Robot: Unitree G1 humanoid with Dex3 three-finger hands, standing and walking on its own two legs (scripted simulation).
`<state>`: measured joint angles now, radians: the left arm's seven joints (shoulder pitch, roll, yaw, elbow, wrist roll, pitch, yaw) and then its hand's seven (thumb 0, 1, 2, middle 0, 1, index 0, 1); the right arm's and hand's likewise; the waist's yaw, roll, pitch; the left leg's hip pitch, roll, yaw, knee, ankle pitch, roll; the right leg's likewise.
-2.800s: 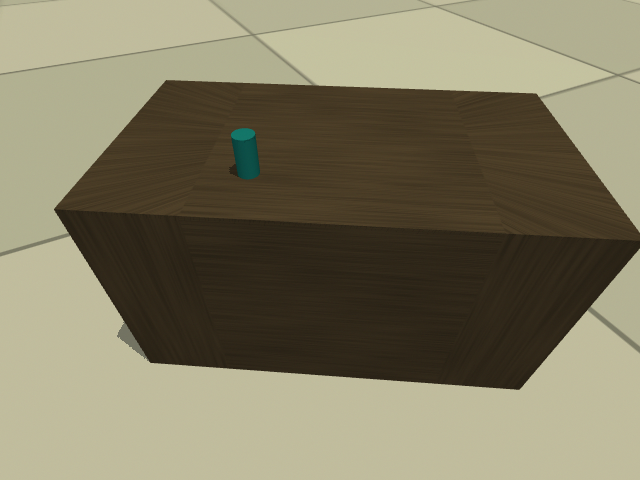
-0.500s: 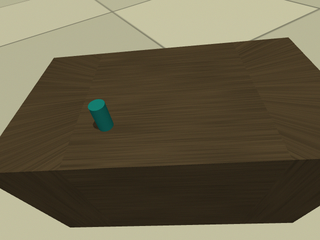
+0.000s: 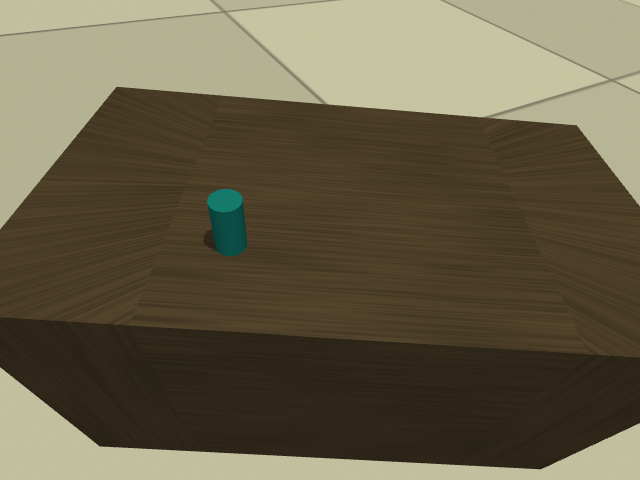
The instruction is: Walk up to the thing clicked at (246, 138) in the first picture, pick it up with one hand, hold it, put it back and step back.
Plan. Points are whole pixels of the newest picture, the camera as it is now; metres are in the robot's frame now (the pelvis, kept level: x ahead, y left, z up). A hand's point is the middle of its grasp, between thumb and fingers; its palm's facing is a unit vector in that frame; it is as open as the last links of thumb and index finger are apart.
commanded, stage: walk up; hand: left
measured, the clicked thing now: (228, 223) +0.54 +0.17 +0.00
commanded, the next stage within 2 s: stand in 1.06 s
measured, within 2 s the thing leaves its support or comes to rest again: neither
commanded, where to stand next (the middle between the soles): +0.05 -0.02 m, yaw -2 degrees
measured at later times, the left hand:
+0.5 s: hand out of the picture +0.08 +0.25 -0.13, palm faces +0.01 -0.95 -0.33, open 7.4 cm
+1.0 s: hand out of the picture +0.09 +0.24 -0.13, palm faces +0.00 -0.95 -0.31, open 7.4 cm
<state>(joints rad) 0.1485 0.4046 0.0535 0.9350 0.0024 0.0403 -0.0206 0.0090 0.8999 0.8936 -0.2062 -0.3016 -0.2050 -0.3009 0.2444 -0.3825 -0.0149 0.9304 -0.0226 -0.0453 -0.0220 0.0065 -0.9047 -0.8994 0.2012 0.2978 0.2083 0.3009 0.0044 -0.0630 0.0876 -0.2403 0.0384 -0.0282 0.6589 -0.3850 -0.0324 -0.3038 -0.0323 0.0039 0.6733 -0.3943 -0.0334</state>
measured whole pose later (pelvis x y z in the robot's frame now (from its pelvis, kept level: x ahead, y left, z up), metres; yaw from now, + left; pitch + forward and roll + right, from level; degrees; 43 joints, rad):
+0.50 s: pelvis -0.01 -0.01 +0.02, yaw +0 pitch -3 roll +0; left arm 0.09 0.35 0.02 1.07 0.01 0.01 -0.04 0.01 0.90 0.89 -0.21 -0.30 -0.21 -0.30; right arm 0.15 -0.37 0.01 1.06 -0.02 -0.04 0.00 0.01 -0.91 -0.90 0.20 0.30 0.21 0.30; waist 0.01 0.00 0.05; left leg -0.15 0.04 -0.03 0.46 -0.26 -0.04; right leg -0.22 -0.04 -0.01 0.48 -0.22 0.02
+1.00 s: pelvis +0.00 -0.01 +0.02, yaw +0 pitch -2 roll +0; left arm 0.09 0.34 0.03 1.12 0.01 0.01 -0.03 0.01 0.90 0.89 -0.21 -0.30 -0.21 -0.30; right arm 0.13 -0.36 0.00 1.11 -0.01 -0.03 -0.01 0.01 -0.91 -0.90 0.20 0.30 0.21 0.30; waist 0.00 0.00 0.04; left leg -0.09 0.05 -0.02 0.37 -0.24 -0.05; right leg -0.17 -0.03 0.00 0.40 -0.19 0.02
